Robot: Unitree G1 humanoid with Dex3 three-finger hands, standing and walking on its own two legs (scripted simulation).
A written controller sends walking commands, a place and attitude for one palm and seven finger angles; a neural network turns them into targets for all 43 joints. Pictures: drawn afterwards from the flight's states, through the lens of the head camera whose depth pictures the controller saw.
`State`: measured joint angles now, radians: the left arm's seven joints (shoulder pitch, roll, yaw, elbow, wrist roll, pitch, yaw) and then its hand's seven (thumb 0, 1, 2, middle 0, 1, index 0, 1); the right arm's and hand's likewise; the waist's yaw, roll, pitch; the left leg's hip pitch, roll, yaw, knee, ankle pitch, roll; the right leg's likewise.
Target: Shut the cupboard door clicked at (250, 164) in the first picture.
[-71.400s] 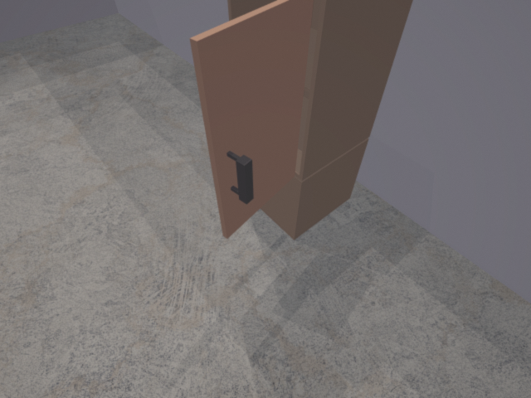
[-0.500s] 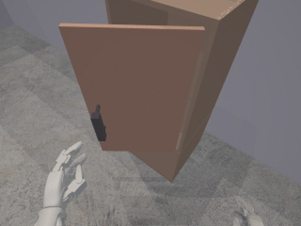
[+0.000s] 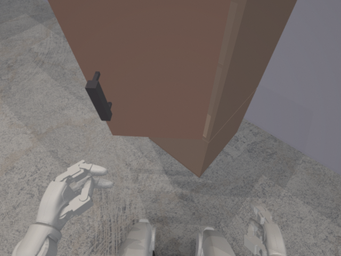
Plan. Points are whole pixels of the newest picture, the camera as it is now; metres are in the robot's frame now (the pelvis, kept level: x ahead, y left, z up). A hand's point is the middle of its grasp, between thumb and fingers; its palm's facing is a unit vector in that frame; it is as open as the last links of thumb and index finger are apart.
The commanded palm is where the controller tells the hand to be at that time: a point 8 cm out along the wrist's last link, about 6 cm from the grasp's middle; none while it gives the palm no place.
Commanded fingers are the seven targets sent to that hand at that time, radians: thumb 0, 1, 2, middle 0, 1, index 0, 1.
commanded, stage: raise the hand and make a fist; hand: left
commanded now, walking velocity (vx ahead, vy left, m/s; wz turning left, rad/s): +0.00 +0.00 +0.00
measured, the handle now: (102, 96) +0.51 +0.23 +0.03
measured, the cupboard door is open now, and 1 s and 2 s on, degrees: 37 37 37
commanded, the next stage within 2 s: bring the fist close to the handle in 1.16 s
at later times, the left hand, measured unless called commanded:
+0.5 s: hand (57, 195) +0.23 +0.24 +0.07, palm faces +0.03 -1.00 -0.03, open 3.1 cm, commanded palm +0.20 +0.28 +0.05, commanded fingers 0.00 0.90 0.90 -1.30 -1.50 -1.30 -1.50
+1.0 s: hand (71, 195) +0.23 +0.22 +0.05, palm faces -0.04 -1.00 -0.02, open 3.1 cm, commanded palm +0.21 +0.27 +0.05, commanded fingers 0.00 0.90 0.90 -1.30 -1.50 -1.30 -1.50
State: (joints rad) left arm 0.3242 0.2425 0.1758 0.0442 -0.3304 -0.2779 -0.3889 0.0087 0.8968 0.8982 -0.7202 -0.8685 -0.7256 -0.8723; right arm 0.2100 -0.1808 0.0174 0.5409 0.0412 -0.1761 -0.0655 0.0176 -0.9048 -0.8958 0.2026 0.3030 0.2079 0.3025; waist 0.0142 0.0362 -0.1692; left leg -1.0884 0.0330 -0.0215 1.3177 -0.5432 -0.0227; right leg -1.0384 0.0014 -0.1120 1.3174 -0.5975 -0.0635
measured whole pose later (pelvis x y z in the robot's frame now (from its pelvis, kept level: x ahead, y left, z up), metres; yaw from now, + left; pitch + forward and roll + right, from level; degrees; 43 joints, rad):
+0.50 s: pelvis +0.01 +0.05 +0.01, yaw -1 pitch +19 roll -4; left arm 0.42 0.23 0.15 -0.08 -0.28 -0.47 -0.22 0.01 0.90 0.90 -1.18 -1.37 -1.18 -1.37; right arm 0.19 -0.21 0.00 0.48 0.01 -0.18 -0.04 0.02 -0.91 -0.90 0.20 0.30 0.20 0.30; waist 0.02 0.02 -0.19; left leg -1.09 0.02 0.00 1.32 -0.56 0.05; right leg -1.01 -0.01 -0.09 1.26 -0.57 0.00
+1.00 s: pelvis +0.01 +0.04 +0.01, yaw -1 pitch +19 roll -3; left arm 0.40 0.25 0.14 -0.02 -0.28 -0.40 -0.26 0.01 0.90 0.90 -1.30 -1.50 -1.30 -1.50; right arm 0.25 -0.24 0.00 0.48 0.01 -0.15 -0.04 0.02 -0.91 -0.90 0.20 0.30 0.21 0.30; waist 0.00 0.03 -0.19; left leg -1.09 0.02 -0.01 1.31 -0.56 0.03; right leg -1.02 0.00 -0.09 1.26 -0.58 -0.02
